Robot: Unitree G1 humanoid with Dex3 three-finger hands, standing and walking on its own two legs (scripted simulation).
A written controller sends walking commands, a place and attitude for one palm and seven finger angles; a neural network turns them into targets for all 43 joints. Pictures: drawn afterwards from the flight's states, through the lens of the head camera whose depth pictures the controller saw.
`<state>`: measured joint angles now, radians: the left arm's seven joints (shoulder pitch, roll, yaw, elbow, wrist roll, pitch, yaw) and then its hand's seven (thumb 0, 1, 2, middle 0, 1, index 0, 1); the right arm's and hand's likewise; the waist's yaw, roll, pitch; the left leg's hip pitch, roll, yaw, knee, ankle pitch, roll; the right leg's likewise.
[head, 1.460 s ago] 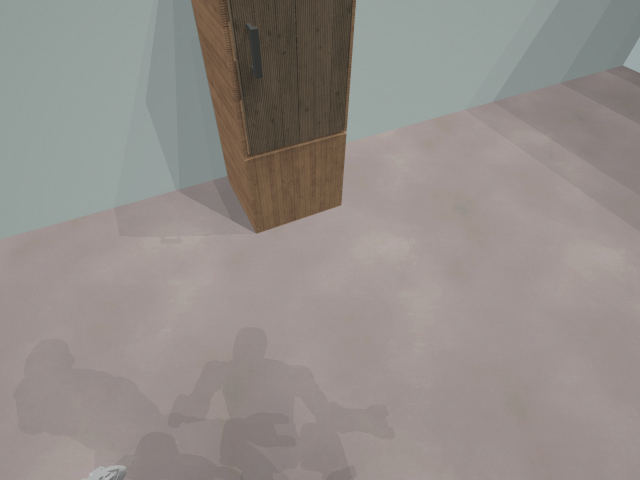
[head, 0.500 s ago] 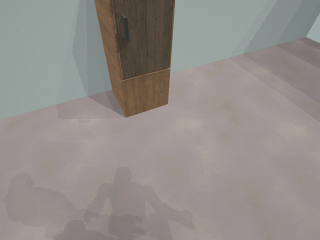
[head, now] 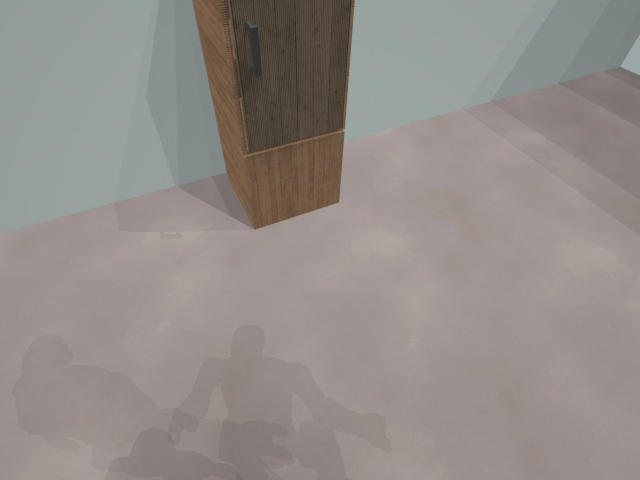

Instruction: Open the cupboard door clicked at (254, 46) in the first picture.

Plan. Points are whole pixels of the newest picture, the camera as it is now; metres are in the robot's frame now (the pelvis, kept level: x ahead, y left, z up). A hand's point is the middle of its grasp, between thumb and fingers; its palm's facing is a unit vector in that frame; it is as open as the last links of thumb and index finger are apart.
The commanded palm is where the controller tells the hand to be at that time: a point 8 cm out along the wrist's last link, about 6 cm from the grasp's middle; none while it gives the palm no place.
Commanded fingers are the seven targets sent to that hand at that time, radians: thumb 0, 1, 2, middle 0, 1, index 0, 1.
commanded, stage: walk to a spot facing it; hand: left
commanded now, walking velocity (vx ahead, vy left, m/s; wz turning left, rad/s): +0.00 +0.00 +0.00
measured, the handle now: (253, 48) +1.20 +0.27 +0.01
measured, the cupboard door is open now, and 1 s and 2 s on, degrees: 0 0 0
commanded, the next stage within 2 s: none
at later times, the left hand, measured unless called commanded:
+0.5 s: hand out of the picture +0.10 +0.17 -0.19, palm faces -0.13 -0.97 -0.21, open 7.4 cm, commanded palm none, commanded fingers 0.00 0.90 0.90 -0.20 -0.30 -0.20 -0.30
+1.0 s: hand (222, 364) +0.34 +0.20 -0.20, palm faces -0.35 -0.92 -0.18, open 7.4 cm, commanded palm none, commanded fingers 0.00 0.90 0.90 -0.20 -0.30 -0.20 -0.30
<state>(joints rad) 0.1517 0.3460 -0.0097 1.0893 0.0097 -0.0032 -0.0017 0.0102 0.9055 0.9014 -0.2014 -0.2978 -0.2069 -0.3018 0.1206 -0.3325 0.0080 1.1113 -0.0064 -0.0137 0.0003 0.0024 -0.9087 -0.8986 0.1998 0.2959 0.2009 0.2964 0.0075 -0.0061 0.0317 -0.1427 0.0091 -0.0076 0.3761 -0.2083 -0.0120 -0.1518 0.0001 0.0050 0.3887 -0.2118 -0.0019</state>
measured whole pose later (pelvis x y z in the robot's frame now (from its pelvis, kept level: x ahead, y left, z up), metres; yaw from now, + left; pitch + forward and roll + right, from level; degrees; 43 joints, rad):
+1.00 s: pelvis +0.26 +0.01 -0.02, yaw -28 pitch -2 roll -2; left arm 0.35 0.25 0.09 1.03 0.03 0.00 -0.02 0.01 0.91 0.90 -0.20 -0.30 -0.20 -0.30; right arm 0.13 -0.14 -0.02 0.91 -0.02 -0.08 0.00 0.00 -0.91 -0.90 0.20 0.30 0.20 0.30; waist 0.05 -0.05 0.04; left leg -0.35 0.10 0.17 0.63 -0.26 0.04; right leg -0.39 0.00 0.01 1.23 -0.41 -0.02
